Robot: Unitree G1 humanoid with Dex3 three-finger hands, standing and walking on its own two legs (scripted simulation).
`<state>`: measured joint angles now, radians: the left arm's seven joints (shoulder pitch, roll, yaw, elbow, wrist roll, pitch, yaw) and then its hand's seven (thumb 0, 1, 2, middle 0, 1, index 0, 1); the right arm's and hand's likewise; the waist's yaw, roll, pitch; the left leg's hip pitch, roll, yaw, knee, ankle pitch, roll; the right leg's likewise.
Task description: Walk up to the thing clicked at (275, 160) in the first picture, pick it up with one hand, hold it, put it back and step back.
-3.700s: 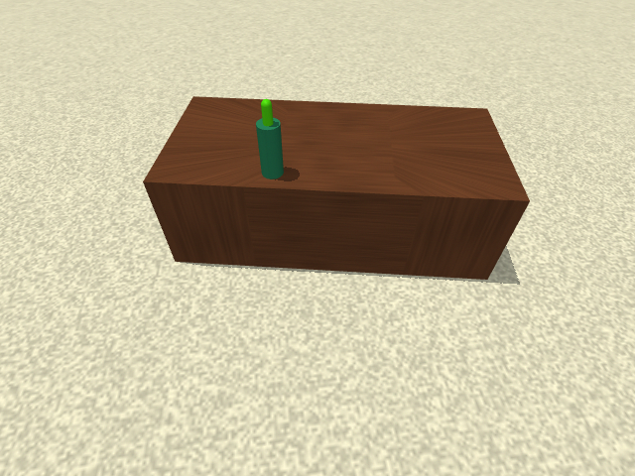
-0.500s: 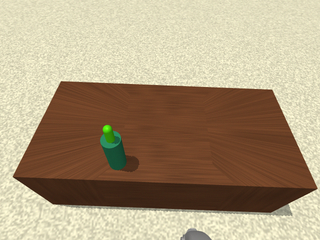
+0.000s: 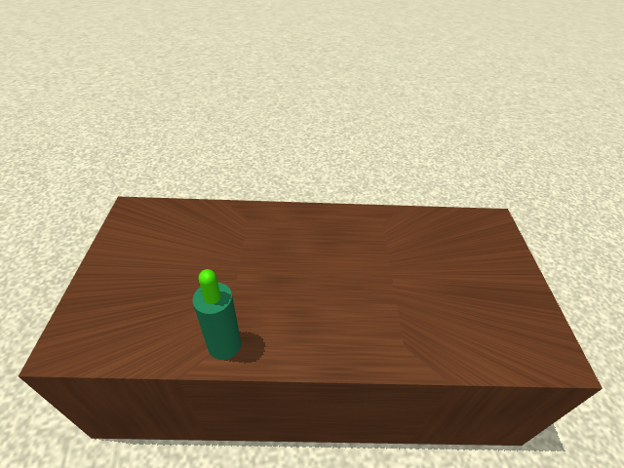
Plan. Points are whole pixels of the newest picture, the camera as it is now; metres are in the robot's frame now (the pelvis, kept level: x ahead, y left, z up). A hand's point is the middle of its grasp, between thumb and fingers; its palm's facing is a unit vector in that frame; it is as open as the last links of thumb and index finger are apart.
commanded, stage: walk up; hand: left
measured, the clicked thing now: (216, 312) +0.49 +0.19 -0.22
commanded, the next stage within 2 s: stand in 1.42 s
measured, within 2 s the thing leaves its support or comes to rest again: neither
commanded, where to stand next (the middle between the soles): +0.09 -0.02 m, yaw +0 degrees
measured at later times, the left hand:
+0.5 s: hand out of the picture +0.08 +0.25 -0.15, palm faces +0.04 -0.94 -0.33, open 7.4 cm
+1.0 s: hand out of the picture +0.12 +0.24 -0.15, palm faces +0.02 -0.95 -0.32, open 7.4 cm
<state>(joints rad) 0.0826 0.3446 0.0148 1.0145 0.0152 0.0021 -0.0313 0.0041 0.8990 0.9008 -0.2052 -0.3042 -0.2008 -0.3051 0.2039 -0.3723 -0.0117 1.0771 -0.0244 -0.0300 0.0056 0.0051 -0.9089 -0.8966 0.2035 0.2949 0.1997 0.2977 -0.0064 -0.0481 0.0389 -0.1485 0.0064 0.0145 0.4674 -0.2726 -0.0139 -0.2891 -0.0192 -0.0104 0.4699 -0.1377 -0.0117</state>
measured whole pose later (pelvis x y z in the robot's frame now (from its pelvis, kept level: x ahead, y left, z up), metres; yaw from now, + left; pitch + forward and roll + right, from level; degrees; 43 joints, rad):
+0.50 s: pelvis +0.03 +0.00 +0.01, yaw +1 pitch -2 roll +0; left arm 0.12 0.34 0.02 1.14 0.01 0.01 -0.03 0.01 0.90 0.90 -0.20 -0.30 -0.20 -0.30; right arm 0.09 -0.36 -0.01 1.09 -0.01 -0.03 -0.01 0.00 -0.91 -0.90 0.20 0.30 0.20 0.30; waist 0.03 0.01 0.05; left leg -0.08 0.01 -0.01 0.37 -0.26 -0.02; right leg -0.21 -0.02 -0.04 0.39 -0.14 -0.01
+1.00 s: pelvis +0.03 -0.01 +0.01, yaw +1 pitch -2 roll +0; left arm 0.07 0.34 0.04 1.12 0.02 0.01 -0.02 0.00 0.90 0.90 -0.20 -0.30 -0.20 -0.30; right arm 0.12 -0.36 -0.01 1.13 -0.02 -0.02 -0.01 0.00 -0.91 -0.90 0.20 0.29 0.20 0.30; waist 0.00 -0.01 0.06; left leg -0.06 0.03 -0.02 0.34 -0.24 -0.03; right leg -0.20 0.00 -0.04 0.37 -0.13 -0.02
